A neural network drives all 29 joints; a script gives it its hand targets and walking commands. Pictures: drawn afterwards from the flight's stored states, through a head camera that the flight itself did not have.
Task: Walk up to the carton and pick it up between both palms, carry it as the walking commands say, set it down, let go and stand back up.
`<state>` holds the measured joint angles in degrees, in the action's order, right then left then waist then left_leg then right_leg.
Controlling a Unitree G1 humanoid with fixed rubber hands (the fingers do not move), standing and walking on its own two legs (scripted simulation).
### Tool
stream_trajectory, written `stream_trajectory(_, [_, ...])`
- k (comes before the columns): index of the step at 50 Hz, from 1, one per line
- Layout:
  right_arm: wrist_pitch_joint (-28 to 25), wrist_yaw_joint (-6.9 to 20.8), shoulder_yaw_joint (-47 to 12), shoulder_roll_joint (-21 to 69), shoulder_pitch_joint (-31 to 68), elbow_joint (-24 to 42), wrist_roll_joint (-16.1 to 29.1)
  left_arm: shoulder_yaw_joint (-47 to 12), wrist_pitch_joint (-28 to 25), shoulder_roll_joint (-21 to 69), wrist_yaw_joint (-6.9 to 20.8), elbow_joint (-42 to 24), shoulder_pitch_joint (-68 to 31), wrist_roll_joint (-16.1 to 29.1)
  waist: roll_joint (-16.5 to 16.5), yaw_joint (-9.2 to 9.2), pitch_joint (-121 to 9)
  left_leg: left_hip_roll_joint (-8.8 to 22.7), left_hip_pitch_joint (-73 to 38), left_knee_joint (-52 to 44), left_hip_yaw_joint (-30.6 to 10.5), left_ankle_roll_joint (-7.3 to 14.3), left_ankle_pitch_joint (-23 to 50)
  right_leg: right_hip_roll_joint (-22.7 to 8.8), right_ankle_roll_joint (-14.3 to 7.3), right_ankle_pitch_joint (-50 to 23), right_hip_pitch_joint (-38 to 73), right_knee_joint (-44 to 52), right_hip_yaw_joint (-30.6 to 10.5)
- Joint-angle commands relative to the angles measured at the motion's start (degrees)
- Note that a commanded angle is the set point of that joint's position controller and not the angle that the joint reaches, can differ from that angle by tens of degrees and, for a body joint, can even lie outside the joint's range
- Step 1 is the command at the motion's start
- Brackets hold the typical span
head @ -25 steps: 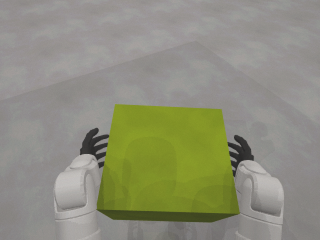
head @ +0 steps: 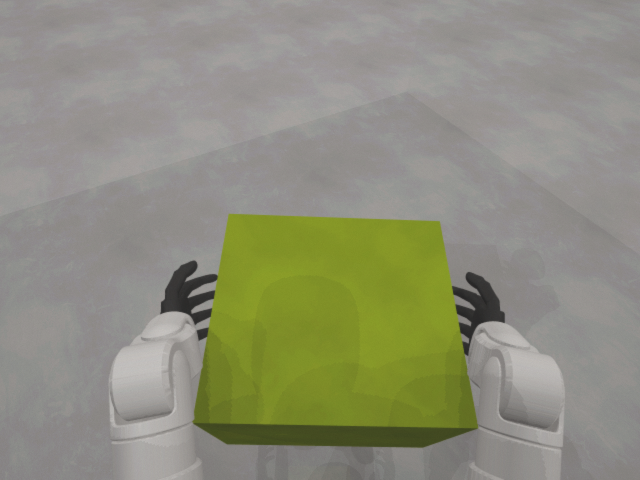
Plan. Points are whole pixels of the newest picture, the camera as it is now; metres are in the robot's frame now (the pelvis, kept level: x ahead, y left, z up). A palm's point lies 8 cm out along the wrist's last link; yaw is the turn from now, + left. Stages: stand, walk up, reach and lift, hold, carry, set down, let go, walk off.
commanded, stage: carry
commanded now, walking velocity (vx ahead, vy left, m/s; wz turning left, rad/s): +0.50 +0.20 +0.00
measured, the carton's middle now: (330, 336) +0.30 +0.00 +0.01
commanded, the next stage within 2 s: none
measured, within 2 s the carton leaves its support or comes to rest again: neither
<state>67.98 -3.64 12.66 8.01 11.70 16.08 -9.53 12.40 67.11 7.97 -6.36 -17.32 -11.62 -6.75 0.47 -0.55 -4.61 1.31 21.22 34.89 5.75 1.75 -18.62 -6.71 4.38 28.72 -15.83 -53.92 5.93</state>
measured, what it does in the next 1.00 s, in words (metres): walks ahead: right foot, then left foot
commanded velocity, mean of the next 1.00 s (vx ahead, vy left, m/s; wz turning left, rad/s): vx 0.30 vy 0.12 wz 0.00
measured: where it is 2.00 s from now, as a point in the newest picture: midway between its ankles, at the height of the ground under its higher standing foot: (291, 265)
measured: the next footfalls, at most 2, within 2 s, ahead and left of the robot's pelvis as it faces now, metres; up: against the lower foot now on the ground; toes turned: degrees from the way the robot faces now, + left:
right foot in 0.20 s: +0.23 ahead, -0.11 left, +0.00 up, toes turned -6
left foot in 0.48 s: +0.41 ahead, +0.16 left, +0.00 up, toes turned +7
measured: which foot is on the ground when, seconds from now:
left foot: down 0.00-0.24, up 0.26-0.46, down 0.48-0.88, up 0.90-1.00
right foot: up 0.00-0.18, down 0.20-0.50, up 0.52-0.82, down 0.84-1.00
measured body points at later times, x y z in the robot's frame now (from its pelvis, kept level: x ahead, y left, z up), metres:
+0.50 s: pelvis +0.33 +0.06 -0.01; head +0.33 +0.06 +0.44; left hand +0.61 +0.25 +0.07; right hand +0.62 -0.10 +0.07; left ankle +0.38 +0.15 -0.73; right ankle +0.20 -0.10 -0.72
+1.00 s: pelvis +0.62 +0.11 +0.00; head +0.64 +0.12 +0.45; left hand +0.90 +0.30 +0.07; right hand +0.92 -0.05 +0.06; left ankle +0.50 +0.17 -0.67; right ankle +0.65 -0.01 -0.73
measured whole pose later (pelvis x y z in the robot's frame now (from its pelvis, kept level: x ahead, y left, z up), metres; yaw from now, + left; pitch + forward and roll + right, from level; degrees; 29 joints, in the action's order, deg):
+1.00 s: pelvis +0.62 +0.11 +0.00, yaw +1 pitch +4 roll -2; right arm 66.8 -4.3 12.4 8.1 12.6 16.7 -9.0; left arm 12.2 66.7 8.1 -8.4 -18.0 -12.1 -6.2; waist 1.9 -0.9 -2.1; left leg 0.3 19.5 57.7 5.6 -1.0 -29.7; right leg -2.2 -1.2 14.7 -22.6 -34.1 7.8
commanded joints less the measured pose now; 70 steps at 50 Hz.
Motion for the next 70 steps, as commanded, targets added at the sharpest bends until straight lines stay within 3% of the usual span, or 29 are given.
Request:
stream_trajectory(1, [-0.5,16.0,-48.8,52.9,28.6,9.2,29.5,-47.6,0.9,52.1,18.9,-8.6,-28.0,27.2,5.7,2.42,-17.4,16.4,-54.6,-9.4,-21.1,10.0,54.5,4.1,-1.7,6.5,-40.9,-7.7,-1.5])
stream_trajectory(6, [0.5,16.0,-47.5,50.7,29.6,7.9,29.3,-45.9,1.9,49.3,18.5,-4.1,-24.0,24.7,10.8,1.58,-14.3,11.1,-34.7,-14.7,-6.7,7.3,36.4,4.7,-2.1,-7.1,-18.4,17.4,3.2])
stream_trajectory(9, [1.3,16.6,-46.3,49.3,28.5,4.4,28.1,-45.6,2.6,49.5,18.5,-1.9,-26.2,24.2,12.7,-1.22,-16.5,5.8,-16.7,-0.4,3.5,1.3,47.1,8.1,-3.8,-21.9,12.8,30.0,7.7])
stream_trajectory(10, [1.3,16.0,-45.7,48.7,29.0,3.8,26.9,-45.2,2.2,49.2,19.0,-2.8,-26.1,24.5,0.8,-3.29,-19.4,3.0,-4.8,13.0,3.4,-1.0,38.8,0.6,-6.1,-21.5,27.7,30.4,-4.0])
stream_trajectory(11, [1.6,16.3,-47.1,47.7,28.9,6.0,27.2,-43.9,2.2,48.6,18.9,-0.5,-23.1,23.9,-12.3,-2.21,-21.3,-2.1,8.7,24.2,0.9,-1.6,15.2,-14.1,-12.8,-33.9,35.8,31.9,-28.1])
stream_trajectory(12, [1.8,16.8,-46.6,46.9,32.5,6.0,27.7,-42.8,2.6,48.3,18.7,3.8,-22.4,22.0,-17.2,-2.33,-19.1,-5.4,20.3,38.0,-6.5,-3.3,-8.9,-20.5,-20.7,-49.4,39.1,31.1,-41.7])
stream_trajectory(15, [1.1,16.9,-45.2,49.7,28.4,0.3,27.7,-45.3,2.0,49.9,19.2,0.2,-26.7,24.9,-2.9,-2.13,-15.1,2.9,24.3,34.9,-10.2,-3.3,-5.9,-19.5,-15.7,-44.8,34.4,32.1,-27.8])
stream_trajectory(16, [0.6,16.6,-48.2,51.7,32.4,4.2,28.9,-44.9,1.4,51.2,19.6,-1.4,-27.6,25.4,-9.5,-1.86,-13.0,2.7,27.2,26.5,-6.8,-2.9,-5.5,-15.4,-12.6,-43.7,35.3,33.7,-23.3])
stream_trajectory(20, [0.2,15.9,-46.9,51.2,27.4,1.8,27.3,-45.7,1.1,51.0,19.8,-1.8,-28.2,26.6,-12.6,-1.38,-8.8,4.4,16.2,-0.6,-5.6,-3.1,0.2,-14.6,-10.0,-48.4,27.7,35.4,-13.7])
stream_trajectory(23, [-0.1,15.8,-48.6,52.1,27.9,4.1,28.5,-45.4,0.8,50.1,19.3,-3.1,-26.3,25.4,-13.8,0.43,-17.0,-4.5,-17.3,-11.6,5.6,-0.2,15.8,-8.8,-4.2,-55.7,11.8,21.7,-0.5])
stream_trajectory(24, [-0.7,15.9,-48.6,52.7,28.3,5.7,29.0,-46.6,0.6,48.8,19.3,-6.9,-29.6,25.4,-4.2,2.44,-24.4,0.0,-32.4,-12.4,1.3,0.0,15.2,-5.2,-1.6,-44.3,5.0,8.2,2.8])
stream_trajectory(25, [-0.5,15.8,-47.2,51.3,28.4,3.5,28.2,-46.3,1.5,50.1,19.4,-4.7,-29.3,25.0,15.2,2.37,-22.9,14.5,-40.6,-16.7,-22.0,4.3,25.5,4.0,1.0,-11.5,-12.3,-6.2,4.6])
stream_trajectory(26, [-0.1,16.2,-45.3,50.9,23.7,-0.7,26.8,-46.1,2.2,50.3,19.3,-2.6,-28.8,24.9,18.6,2.03,-20.0,19.2,-47.2,-13.4,-28.8,10.1,42.4,6.5,-0.6,0.5,-24.9,-15.2,-1.0])
stream_trajectory(27, [-0.5,16.1,-46.8,51.0,27.0,3.3,27.8,-45.4,1.9,48.9,19.6,-2.1,-25.9,23.7,9.3,2.05,-18.9,19.0,-44.9,-10.8,-24.7,11.9,47.1,4.3,-2.3,1.2,-26.3,-20.3,-3.9])
stream_trajectory(29, [-0.3,16.0,-48.2,51.2,27.5,4.8,28.9,-46.2,1.0,50.0,19.1,-3.2,-26.6,25.2,0.9,1.9,-19.0,17.1,-45.2,-12.1,-22.8,9.7,41.8,2.6,-2.5,-1.6,-30.4,-13.5,-5.1])
stream_trajectory(35, [-0.1,16.6,-46.3,51.7,26.2,4.0,28.4,-47.3,0.6,50.6,18.5,-5.8,-26.4,25.6,9.1,1.76,-12.9,13.4,-47.8,-10.2,-10.8,6.8,70.6,4.8,-2.0,-4.6,-32.8,6.0,2.4])
stream_trajectory(41, [0.8,17.1,-46.2,50.7,25.8,3.3,28.8,-47.4,1.2,49.6,18.1,-5.4,-28.5,25.1,9.2,-0.4,-15.0,6.3,-22.3,1.4,4.8,-3.1,74.6,10.1,-2.9,-36.9,10.0,28.8,10.9])
stream_trajectory(43, [1.7,16.7,-45.2,47.6,26.4,2.6,28.5,-46.9,1.9,49.9,18.5,-2.1,-26.4,25.7,-1.6,-2.32,-21.0,2.3,-3.0,19.1,2.2,-7.0,43.5,-6.0,-13.6,-77.2,29.5,21.8,-9.6])
stream_trajectory(44, [1.6,17.0,-44.8,48.7,27.4,2.2,28.6,-46.8,1.9,50.0,18.2,-0.2,-27.3,25.0,-13.7,-3.26,-21.2,-4.2,12.0,34.6,-2.0,-8.9,-0.8,-15.8,-22.5,-98.6,38.6,21.5,-21.1])
stream_trajectory(45, [1.3,17.1,-44.9,50.1,29.4,3.2,29.4,-47.2,1.9,51.2,18.1,-0.2,-27.8,25.0,-12.2,-2.34,-20.7,-4.1,18.1,36.9,-7.2,-7.7,-14.7,-18.7,-24.3,-98.5,40.7,23.6,-26.2])
stream_trajectory(47, [0.2,17.2,-46.1,50.3,30.7,5.6,30.6,-47.2,1.4,52.6,18.1,-1.3,-26.8,25.7,-12.0,-3.15,-19.9,1.1,26.9,31.0,-13.9,-6.3,-21.8,-15.4,-19.1,-85.7,42.7,23.5,-21.9])
stream_trajectory(50, [-0.3,17.1,-46.1,51.0,27.1,4.8,30.1,-48.5,1.0,53.1,18.0,-3.6,-27.1,26.0,-10.0,-0.87,-17.0,4.8,7.3,-8.9,-11.9,-4.3,-9.6,-9.4,-10.8,-69.8,24.0,22.4,-10.7])
stream_trajectory(52, [-0.1,17.1,-46.4,53.1,25.7,3.3,30.5,-48.8,0.4,50.9,17.9,-6.0,-28.3,26.0,-7.6,0.73,-21.5,4.7,-18.8,-20.9,-5.1,-4.9,24.9,-4.7,-4.6,-39.0,7.7,19.6,-2.6])
stream_trajectory(53, [-1.1,17.3,-46.7,51.8,28.3,5.8,29.9,-48.8,0.3,52.2,18.4,-5.6,-30.2,26.0,9.0,0.6,-22.9,15.8,-29.7,-14.1,-14.9,-1.9,58.0,-1.4,-0.2,-12.4,-2.8,16.7,0.5])
stream_trajectory(54, [-0.8,17.3,-46.2,51.9,24.9,4.3,29.4,-49.2,0.8,52.0,17.7,-7.0,-30.4,26.5,15.4,0.51,-20.1,17.4,-34.8,-8.0,-15.1,-1.2,87.7,2.6,0.2,-1.4,-9.8,11.5,-0.5])
stream_trajectory(55, [-0.4,17.1,-45.6,51.2,25.4,3.1,29.8,-48.0,1.1,50.8,17.4,-4.9,-28.0,25.5,12.0,0.74,-20.1,19.1,-39.7,-4.9,-14.8,-0.7,95.4,4.2,-1.0,-0.8,-14.5,7.3,-1.0])
stream_trajectory(66, [-0.3,17.4,-43.4,48.0,24.8,4.5,27.9,-50.0,1.2,51.2,16.9,-3.9,-28.8,25.5,15.7,1.72,-11.5,8.7,-36.8,-0.2,-4.4,-5.2,103.3,12.6,-3.3,-7.7,-21.9,7.5,10.3])
stream_trajectory(69, [0.3,17.0,-44.3,48.1,25.3,4.2,27.4,-48.2,1.7,51.1,17.8,-1.4,-27.1,25.5,7.2,-0.05,-14.4,8.1,-24.2,12.8,-1.3,-5.9,96.0,12.9,-3.8,-25.8,-0.6,24.3,10.5])
stream_trajectory(70, [-0.1,16.8,-43.8,47.1,26.1,5.2,27.6,-48.9,1.5,50.9,18.1,-1.2,-25.5,26.1,6.2,-2.82,-21.0,5.6,-16.7,31.5,2.2,-8.2,78.2,6.0,-10.2,-51.8,12.4,26.0,1.0])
